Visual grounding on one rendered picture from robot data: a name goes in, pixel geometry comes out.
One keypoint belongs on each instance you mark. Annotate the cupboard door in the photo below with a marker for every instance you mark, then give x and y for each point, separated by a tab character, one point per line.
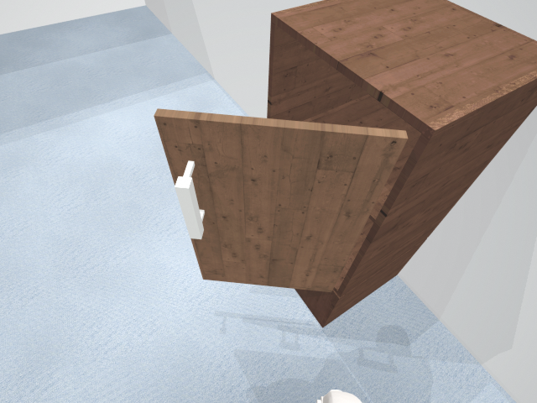
285	201

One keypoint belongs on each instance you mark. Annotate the handle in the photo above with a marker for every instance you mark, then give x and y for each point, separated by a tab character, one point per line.
186	194

